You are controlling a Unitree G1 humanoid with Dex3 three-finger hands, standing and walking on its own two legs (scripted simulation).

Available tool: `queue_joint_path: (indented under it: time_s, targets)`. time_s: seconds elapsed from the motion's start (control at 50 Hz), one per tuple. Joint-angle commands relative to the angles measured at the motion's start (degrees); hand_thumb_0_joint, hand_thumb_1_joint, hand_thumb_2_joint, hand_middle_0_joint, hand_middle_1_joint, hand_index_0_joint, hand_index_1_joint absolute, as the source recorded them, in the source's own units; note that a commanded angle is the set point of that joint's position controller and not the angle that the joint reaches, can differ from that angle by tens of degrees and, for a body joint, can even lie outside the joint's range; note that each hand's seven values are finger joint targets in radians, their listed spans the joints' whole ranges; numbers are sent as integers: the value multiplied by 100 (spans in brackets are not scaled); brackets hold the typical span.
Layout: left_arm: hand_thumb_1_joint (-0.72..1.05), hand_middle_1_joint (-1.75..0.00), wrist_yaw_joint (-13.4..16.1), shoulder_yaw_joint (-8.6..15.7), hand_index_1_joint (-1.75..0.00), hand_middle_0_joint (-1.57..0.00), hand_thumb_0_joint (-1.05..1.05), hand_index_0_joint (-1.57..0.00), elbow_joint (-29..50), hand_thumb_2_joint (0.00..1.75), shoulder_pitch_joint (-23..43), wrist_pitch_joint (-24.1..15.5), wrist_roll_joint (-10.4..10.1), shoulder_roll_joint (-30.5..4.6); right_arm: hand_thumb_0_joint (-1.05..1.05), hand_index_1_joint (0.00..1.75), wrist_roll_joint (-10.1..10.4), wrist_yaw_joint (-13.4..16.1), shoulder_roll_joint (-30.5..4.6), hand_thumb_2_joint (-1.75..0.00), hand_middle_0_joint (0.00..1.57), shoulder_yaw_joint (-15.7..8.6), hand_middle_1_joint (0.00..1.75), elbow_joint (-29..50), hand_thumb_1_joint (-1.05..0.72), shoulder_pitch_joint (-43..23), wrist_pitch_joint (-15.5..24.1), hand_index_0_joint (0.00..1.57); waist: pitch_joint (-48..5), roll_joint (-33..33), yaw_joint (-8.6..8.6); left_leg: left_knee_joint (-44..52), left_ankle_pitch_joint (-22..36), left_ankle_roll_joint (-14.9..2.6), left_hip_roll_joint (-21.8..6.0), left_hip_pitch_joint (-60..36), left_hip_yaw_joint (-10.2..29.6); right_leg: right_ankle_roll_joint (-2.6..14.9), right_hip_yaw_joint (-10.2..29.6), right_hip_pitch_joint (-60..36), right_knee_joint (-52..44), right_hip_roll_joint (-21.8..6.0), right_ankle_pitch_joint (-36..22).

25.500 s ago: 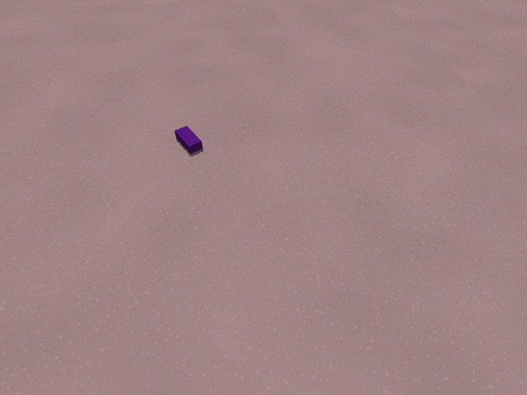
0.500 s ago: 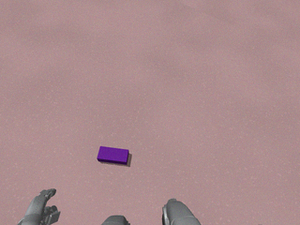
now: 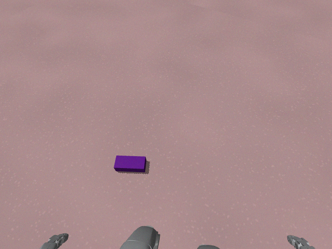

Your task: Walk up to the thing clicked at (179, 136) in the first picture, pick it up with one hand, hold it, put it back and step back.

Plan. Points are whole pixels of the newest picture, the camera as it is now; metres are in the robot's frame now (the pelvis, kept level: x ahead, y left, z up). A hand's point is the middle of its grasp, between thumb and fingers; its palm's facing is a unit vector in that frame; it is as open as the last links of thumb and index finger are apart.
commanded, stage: walk up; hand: left
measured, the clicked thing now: (130, 163) +0.62 +0.30 -0.73
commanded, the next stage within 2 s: stand in 1.44 s
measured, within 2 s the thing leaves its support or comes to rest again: neither
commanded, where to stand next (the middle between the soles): +0.25 +0.00 m, yaw +0 degrees
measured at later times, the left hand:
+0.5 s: hand out of the picture -0.08 +0.23 -0.15, palm faces +0.03 -0.92 -0.39, open 7.4 cm
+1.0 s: hand out of the picture -0.08 +0.25 -0.14, palm faces +0.10 -0.93 -0.36, open 7.4 cm
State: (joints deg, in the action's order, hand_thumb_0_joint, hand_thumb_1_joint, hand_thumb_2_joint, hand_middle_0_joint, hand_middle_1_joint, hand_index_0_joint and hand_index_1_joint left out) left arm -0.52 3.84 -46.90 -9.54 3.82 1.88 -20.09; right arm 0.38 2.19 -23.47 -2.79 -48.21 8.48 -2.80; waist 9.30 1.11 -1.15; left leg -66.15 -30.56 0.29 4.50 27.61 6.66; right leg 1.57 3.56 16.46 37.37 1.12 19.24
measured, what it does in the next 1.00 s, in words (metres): walks backwards: left foot, then right foot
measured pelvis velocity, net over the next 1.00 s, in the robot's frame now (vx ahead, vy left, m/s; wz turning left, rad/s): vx -0.13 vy -0.03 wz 0.09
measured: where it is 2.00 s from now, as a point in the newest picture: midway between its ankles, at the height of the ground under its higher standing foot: outside the picture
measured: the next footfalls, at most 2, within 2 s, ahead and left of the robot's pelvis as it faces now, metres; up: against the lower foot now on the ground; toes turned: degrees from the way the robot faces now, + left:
left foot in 0.18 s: -0.04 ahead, +0.12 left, +0.00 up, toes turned +2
right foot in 0.44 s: -0.10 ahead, -0.16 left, +0.00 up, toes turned +6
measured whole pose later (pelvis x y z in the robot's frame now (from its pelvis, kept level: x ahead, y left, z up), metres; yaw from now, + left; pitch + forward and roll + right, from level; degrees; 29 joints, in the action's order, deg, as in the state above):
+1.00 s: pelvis -0.13 -0.03 +0.01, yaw +5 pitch -3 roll -1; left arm -0.6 2.0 -58.2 -10.0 -1.6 0.6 -21.8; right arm -1.5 -1.4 -19.2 -1.7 -57.0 11.0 0.1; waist 2.4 0.4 -0.9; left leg -32.2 -17.4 0.7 0.0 12.2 3.9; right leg -0.7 1.1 9.5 30.0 0.0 17.9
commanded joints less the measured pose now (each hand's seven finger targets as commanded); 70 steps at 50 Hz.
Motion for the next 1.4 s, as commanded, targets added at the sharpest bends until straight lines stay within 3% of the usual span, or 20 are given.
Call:
queue_joint_path:
  time_s: [0.0, 0.08, 0.14, 0.18, 0.2, 0.26, 0.34, 0.4, 0.42, 0.44, 0.46, 0.48, 0.54, 0.68, 0.74, 0.78, 0.84, 0.9, 1.1, 1.38]
  targets:
    - [90, -30, 194, 436, -30, -20, 0, -20, 743, 90, 177, -154, 90, -1437, 0, 30, -16, 112, -952, -90, 20, -209, 30, 324, -90, 409, 177, 20, -861, -1148, -46, 510, -83, 106, -39, -82, -146, 1112, 842, -647, -762, -1253, -3647]
    - [90, -30, 214, 416, -30, -20, 0, -20, 803, 90, -109, -125, 38, -1430, 0, 30, -136, 53, -905, -90, 20, -258, 30, 385, -90, 441, 245, 20, -1294, -1230, -139, 2622, 210, -21, -317, -432, -467, 1025, 1119, -1445, -353, -1385, -3709]
    - [90, -30, 143, 310, -30, -20, 0, -20, 844, 90, 61, -56, -53, -1378, 0, 30, -221, 8, -1003, -90, 20, -371, 30, 207, -90, 803, 295, 20, -1381, -727, 113, 4307, 1929, -282, -551, -1779, -265, 491, 938, -332, 16, -1082, -2093]
    - [90, -30, 184, 327, -30, -20, 0, -20, 912, 90, 388, -85, -90, -1273, 0, 30, -248, -74, -1945, -90, 20, -568, 30, 367, -90, 400, 292, 20, -1256, 1192, 258, 4634, 3254, -1610, -2746, -1473, 2168, -38, -107, 794, 1842, 237, 1568]
    - [90, -30, 221, 394, -30, -20, 0, -20, 824, 90, 554, -77, 11, -1355, 0, 30, -271, -61, -1940, -90, 20, -609, 30, 403, -90, 280, 326, 20, -1032, 1036, 354, 4732, 3332, -1985, -3045, -948, 2548, -72, 478, 681, 2865, 230, 1830]
    - [90, -30, 147, 403, -30, -20, 0, -20, 413, 90, -82, -93, -129, -1271, 0, 30, -262, 8, -1367, -90, 20, -396, 30, 434, -90, -226, 369, 20, -809, 511, -139, 4275, 3536, -1317, -2009, -999, 802, -13, 680, 773, 3316, 406, 1130]
    - [90, -30, 14, 310, -30, -20, 0, -20, 261, 90, -181, -294, -74, -1147, 0, 30, -306, -78, -1168, -90, 20, -358, 30, 419, -90, -90, 356, 20, -933, 1065, 132, 4229, 1641, -1141, -1627, -1599, 524, -196, -13, 218, 693, 34, 1112]
    - [90, -30, 97, 313, -30, -20, 0, -20, -163, 90, -579, -490, -39, -1047, 0, 30, -254, -144, -1234, -90, 20, -344, 30, 340, -90, -53, 236, 20, -1062, 898, -71, 3382, 1978, -891, -1418, -1387, 221, -78, -488, -934, -1802, 192, -21]
    - [90, -30, 157, 392, -30, -20, 0, -20, -271, 90, -689, -580, 34, -1333, 0, 30, -193, -149, -956, -90, 20, -248, 30, 330, -90, 66, 215, 20, -1139, 357, -92, 2789, 1943, -629, -1235, -835, 93, -22, 161, -1534, -1894, -80, -363]
    - [90, -30, 173, 451, -30, -20, 0, -20, -227, 90, -580, -655, 106, -1682, 0, 30, -122, -181, -611, -90, 20, -133, 30, 420, -90, 152, 219, 20, -983, -762, 6, 2206, 724, -239, -592, 248, -37, 294, 1984, -1767, -2110, -1076, -86]
    - [90, -30, 164, 493, -30, -20, 0, -20, -77, 90, -156, -652, 70, -2156, 0, 30, -119, -98, -798, -90, 20, -223, 30, 378, -90, -95, 174, 20, -807, -1013, -141, 1617, -412, -92, -461, -367, 159, 1167, 2928, -63, -2203, -2200, 445]
    - [90, -30, 147, 456, -30, -20, 0, -20, -1, 90, 155, -674, 58, -1999, 0, 30, -105, -109, -1037, -90, 20, -309, 30, 224, -90, -75, 159, 20, -390, -689, -44, 1097, -247, -41, -562, -696, 457, 1326, 2913, 589, -2280, -2250, 753]
    - [90, -30, 162, 373, -30, -20, 0, -20, -143, 90, 126, -741, 2, -1581, 0, 30, -52, -158, -901, -90, 20, -240, 30, 15, -90, 58, 258, 20, -320, -713, 18, 1604, 249, -28, -435, -396, 261, 872, 1603, -150, -1888, -1533, -338]
    - [90, -30, 84, 277, -30, -20, 0, -20, -234, 90, 152, -607, -57, -1570, 0, 30, -187, -255, -766, -90, 20, -294, 30, -275, -90, 374, 419, 20, -637, -950, 126, 4220, 1161, -105, -314, -1750, -549, 560, 768, -142, -1342, -1142, -460]
    - [90, -30, 69, 113, -30, -20, 0, -20, -334, 90, 176, -567, -213, -1116, 0, 30, -214, -227, -1287, -90, 20, -392, 30, -278, -90, 245, 500, 20, -947, 366, 68, 4998, 550, -903, -1797, -1772, 1641, -44, -246, 164, -180, -114, 713]
    - [90, -30, 73, 122, -30, -20, 0, -20, -434, 90, 61, -598, -156, -1209, 0, 30, -216, -263, -1237, -90, 20, -349, 30, -224, -90, -117, 501, 20, -760, 358, -50, 4963, 516, -988, -1751, -1200, 1316, -3, -287, -367, -254, -143, 803]
    - [90, -30, 99, 141, -30, -20, 0, -20, -693, 90, -165, -709, -147, -1292, 0, 30, -148, -259, -942, -90, 20, -218, 30, -261, -90, -283, 472, 20, -778, 618, -183, 4397, 1671, -408, -1113, -939, 522, 53, 94, -1133, -1253, -324, -462]
    - [90, -30, 102, 186, -30, -20, 0, -20, -745, 90, 85, -725, -100, -1632, 0, 30, -147, -250, -833, -90, 20, -193, 30, -373, -90, -102, 441, 20, -654, -51, -12, 3987, 1094, -200, -688, -765, 142, 356, 858, -1045, -1508, -888, -127]
    - [90, -30, 139, 66, -30, -20, 0, -20, -975, 90, 327, -726, -185, -1389, 0, 30, -99, -213, -867, -90, 20, -186, 30, -641, -90, -219, 528, 20, -1224, -38, -9, 3998, 4024, -377, -1000, -1859, 122, 62, 95, -1270, -1166, -646, -2264]
    - [90, -30, 177, 34, -30, -20, 0, -20, -1036, 90, 589, -656, -153, -1331, 0, 30, -116, -215, -872, -90, 20, -210, 30, -762, -90, -588, 433, 20, -1176, 26, 8, 4131, 3711, -448, -1034, -1888, 166, 53, -68, -1198, -1039, -631, -2005]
